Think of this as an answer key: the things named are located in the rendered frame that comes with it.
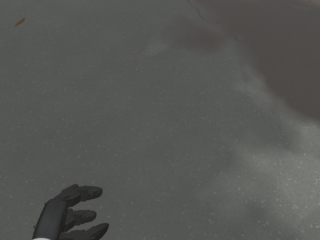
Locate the left robot hand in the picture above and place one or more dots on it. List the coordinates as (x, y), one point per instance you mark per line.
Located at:
(56, 219)

